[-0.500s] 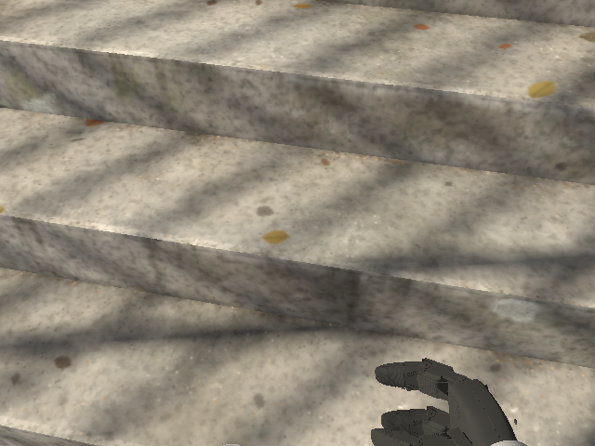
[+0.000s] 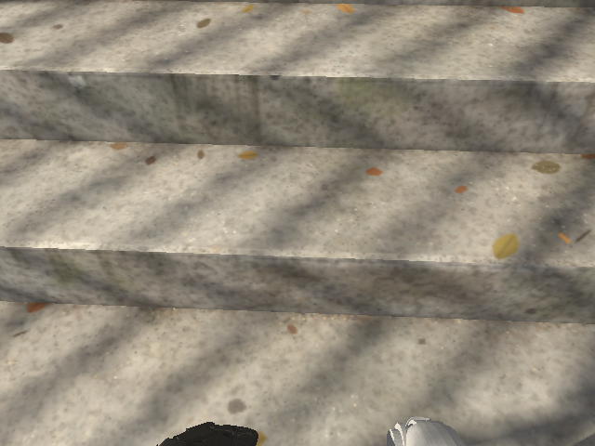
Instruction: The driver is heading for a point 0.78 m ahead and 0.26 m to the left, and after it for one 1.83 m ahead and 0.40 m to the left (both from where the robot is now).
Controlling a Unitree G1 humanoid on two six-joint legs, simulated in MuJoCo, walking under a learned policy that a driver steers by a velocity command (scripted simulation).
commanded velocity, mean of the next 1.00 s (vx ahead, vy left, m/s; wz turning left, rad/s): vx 0.50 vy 0.00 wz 0.25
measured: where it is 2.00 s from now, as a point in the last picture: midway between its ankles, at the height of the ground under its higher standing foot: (106, 161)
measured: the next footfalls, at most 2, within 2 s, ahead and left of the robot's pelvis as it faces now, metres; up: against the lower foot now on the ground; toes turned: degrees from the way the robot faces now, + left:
right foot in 0.04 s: +0.19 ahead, -0.11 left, +0.17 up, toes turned -4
left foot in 0.56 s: +0.52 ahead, +0.13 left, +0.34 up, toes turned +8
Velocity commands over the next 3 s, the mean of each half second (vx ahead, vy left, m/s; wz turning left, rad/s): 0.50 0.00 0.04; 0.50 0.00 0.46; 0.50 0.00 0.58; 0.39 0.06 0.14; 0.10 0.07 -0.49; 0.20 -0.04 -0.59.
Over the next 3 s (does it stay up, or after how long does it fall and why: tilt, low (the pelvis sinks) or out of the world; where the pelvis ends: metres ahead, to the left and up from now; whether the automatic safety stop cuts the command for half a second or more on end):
stays up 1.21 0.54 0.66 its command is cut before an obstacle after 2.1 s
